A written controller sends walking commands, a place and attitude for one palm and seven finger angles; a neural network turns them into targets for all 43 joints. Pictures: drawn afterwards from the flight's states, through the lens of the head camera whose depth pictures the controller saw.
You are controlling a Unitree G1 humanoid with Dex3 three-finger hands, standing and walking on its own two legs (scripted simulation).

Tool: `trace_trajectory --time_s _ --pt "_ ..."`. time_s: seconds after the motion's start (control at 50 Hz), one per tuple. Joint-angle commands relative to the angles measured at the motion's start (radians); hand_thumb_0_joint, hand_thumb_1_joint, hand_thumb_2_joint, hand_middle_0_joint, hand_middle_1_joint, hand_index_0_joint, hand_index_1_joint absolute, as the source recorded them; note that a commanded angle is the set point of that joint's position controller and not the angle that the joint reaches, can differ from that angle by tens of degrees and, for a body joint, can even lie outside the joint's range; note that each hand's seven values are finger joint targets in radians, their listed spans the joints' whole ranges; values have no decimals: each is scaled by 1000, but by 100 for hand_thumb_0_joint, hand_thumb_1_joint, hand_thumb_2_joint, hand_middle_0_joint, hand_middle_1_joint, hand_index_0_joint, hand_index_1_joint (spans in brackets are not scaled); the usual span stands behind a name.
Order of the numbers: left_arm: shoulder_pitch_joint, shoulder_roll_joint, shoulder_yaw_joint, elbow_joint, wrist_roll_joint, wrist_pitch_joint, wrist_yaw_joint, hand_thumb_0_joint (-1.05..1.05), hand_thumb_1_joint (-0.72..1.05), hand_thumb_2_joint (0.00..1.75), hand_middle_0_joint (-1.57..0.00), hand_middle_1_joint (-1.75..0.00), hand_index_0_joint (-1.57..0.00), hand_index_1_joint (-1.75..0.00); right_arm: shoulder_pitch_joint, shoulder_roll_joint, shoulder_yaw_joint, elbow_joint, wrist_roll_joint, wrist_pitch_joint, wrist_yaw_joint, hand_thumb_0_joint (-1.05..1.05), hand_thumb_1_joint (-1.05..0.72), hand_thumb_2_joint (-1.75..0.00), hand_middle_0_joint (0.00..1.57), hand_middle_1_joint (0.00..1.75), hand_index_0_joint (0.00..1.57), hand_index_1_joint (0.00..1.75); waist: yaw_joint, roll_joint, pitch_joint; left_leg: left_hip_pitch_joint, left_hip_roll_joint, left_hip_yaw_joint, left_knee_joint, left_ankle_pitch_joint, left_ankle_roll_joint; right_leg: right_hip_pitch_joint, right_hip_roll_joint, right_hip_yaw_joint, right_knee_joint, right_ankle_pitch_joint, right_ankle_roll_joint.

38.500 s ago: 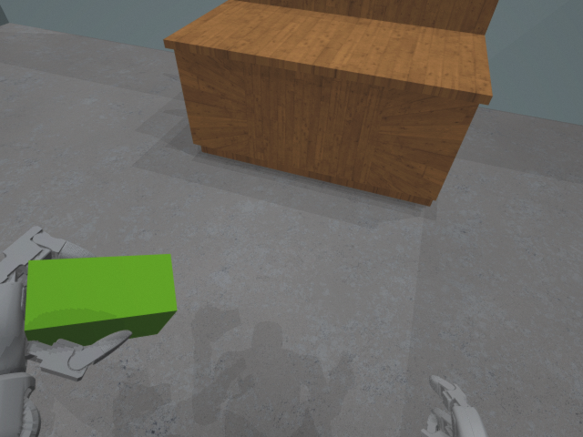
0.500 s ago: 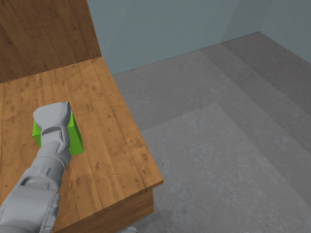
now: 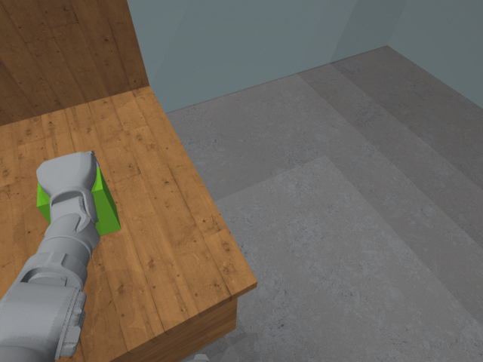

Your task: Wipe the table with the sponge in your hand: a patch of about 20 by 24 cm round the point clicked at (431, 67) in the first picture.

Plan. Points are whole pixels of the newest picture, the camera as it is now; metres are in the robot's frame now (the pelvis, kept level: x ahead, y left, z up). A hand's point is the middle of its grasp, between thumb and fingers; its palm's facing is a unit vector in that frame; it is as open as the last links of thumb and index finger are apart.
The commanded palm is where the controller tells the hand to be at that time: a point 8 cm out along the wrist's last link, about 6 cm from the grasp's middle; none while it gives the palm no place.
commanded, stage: slide back across to the first lane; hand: left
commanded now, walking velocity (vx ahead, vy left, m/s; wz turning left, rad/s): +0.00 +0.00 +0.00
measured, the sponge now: (86, 214) +0.39 +0.31 -0.04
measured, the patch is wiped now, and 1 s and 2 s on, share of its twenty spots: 1.00 1.00 1.00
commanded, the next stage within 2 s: wipe back along the first lane in 0.38 s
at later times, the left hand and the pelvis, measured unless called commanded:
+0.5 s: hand (41, 206) +0.37 +0.36 +0.01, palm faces -0.12 -0.02 -0.99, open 10.4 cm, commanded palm +0.34 +0.35 +0.05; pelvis +0.03 +0.00 +0.01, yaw +1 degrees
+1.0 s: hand (37, 228) +0.34 +0.36 +0.01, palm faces -0.05 -0.02 -1.00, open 10.4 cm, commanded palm +0.29 +0.33 +0.03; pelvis +0.02 +0.01 +0.01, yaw +1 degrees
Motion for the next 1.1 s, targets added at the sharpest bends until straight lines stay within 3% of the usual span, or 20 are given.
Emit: trace_trajectory --time_s 0.0,0.04,0.08,0.14,0.24,0.32,0.38,0.44,0.48,0.54,0.58,0.66,0.68,0.76,0.82,0.88,0.96,1.08 --pt "-140 264 40 -46 41 43 6 0 10 130 -120 -160 -120 -160 -14 -173 -54 -103 -1 -34 -4 0 -90 -90 20 30 20 30 38 -2 -212 253 -7 -12 -133 183 19 102 22 -49 -106 147 -73" --pt "-90 279 58 -62 35 45 2 0 10 130 -120 -160 -120 -160 -21 -175 -53 -114 -1 -30 -1 0 -90 -90 20 30 20 30 49 -28 -222 249 -10 -7 -134 200 20 139 22 -46 -112 180 -72" --pt "-79 249 46 -94 28 39 -3 0 10 130 -120 -160 -120 -160 -31 -171 -56 -119 0 -32 2 0 -90 -90 20 30 20 30 45 -23 -243 272 -7 -9 -135 242 19 154 21 -47 -108 221 -73" --pt "-38 302 83 -92 27 44 -5 0 10 130 -120 -160 -120 -160 -32 -181 -54 -120 0 -25 4 0 -90 -90 20 30 20 30 50 -39 -204 255 -11 -4 -137 233 20 171 20 -45 -117 229 -71" --pt "13 325 95 -122 29 35 -27 0 10 130 -120 -160 -120 -160 -38 -185 -54 -128 3 -27 2 0 -90 -90 20 30 20 30 53 -49 -204 264 -21 1 -139 262 23 215 17 -37 -127 286 -69" --pt "38 357 113 -148 38 2 -52 0 10 130 -120 -160 -120 -160 -34 -189 -56 -130 2 -30 1 0 -90 -90 20 30 20 30 52 -15 -197 287 -22 2 -129 310 24 221 15 -34 -124 341 -72" --pt "70 357 119 -186 35 -33 -72 0 10 130 -120 -160 -120 -160 -39 -188 -59 -141 4 -35 2 0 -90 -90 20 30 20 30 53 -14 -225 298 -23 0 -123 353 23 248 15 -32 -119 391 -74" --pt "99 352 116 -215 29 -56 -80 0 10 130 -120 -160 -120 -160 -34 -193 -63 -142 2 -35 2 0 -90 -90 20 30 20 30 44 -6 -207 308 -22 6 -109 368 26 235 15 -31 -121 424 -73" --pt "116 287 84 -268 13 -71 -89 0 10 130 -120 -160 -120 -160 -45 -185 -70 -152 3 -38 3 0 -90 -90 20 30 20 30 34 -7 -222 336 -17 2 -104 411 28 232 15 -35 -121 450 -73" --pt "235 255 84 -299 -9 -77 -88 0 10 130 -120 -160 -120 -160 -47 -187 -74 -158 2 -41 6 0 -90 -90 20 30 20 30 45 -33 -220 339 -15 2 -94 424 27 233 19 -40 -118 461 -70" --pt "233 202 52 -357 -23 -75 -90 0 10 130 -120 -160 -120 -160 -72 -181 -75 -166 3 -41 7 0 -90 -90 20 30 20 30 41 -19 -225 358 -10 -1 -100 447 27 228 16 -39 -118 465 -71" --pt "273 201 55 -377 -31 -47 -75 0 10 130 -120 -160 -120 -160 -82 -186 -73 -164 1 -38 7 0 -90 -90 20 30 20 30 38 -39 -175 326 -14 -1 -109 369 25 216 18 -48 -121 409 -71" --pt "297 210 79 -387 -37 -42 -74 0 10 130 -120 -160 -120 -160 -93 -184 -74 -168 3 -41 6 0 -90 -90 20 30 20 30 51 -47 -186 331 -10 -8 -115 389 24 228 17 -50 -118 410 -74" --pt "371 186 58 -369 -41 -10 -75 0 10 130 -120 -160 -120 -160 -98 -186 -67 -174 4 -42 4 0 -90 -90 20 30 20 30 53 -86 -165 303 -17 -6 -122 334 20 231 19 -56 -119 372 -70" --pt "368 176 43 -366 -38 6 -81 0 10 130 -120 -160 -120 -160 -109 -185 -60 -177 5 -43 3 0 -90 -90 20 30 20 30 51 -65 -121 299 -14 -14 -132 302 16 196 20 -62 -121 313 -73" --pt "417 132 17 -403 -42 15 -90 0 10 130 -120 -160 -120 -160 -126 -175 -57 -199 7 -50 6 0 -90 -90 20 30 20 30 67 -37 -152 316 -13 -20 -139 320 14 207 22 -62 -117 299 -79" --pt "533 103 11 -450 -59 20 -87 0 10 130 -120 -160 -120 -160 -138 -170 -56 -216 7 -55 13 0 -90 -90 20 30 20 30 80 -53 -143 315 -13 -22 -137 308 11 218 23 -66 -118 293 -79" --pt "521 53 -25 -535 -69 59 -78 0 10 130 -120 -160 -120 -160 -179 -164 -51 -229 10 -56 12 0 -90 -90 20 30 20 30 69 -62 -84 317 -6 -43 -171 240 8 188 24 -74 -131 201 -79"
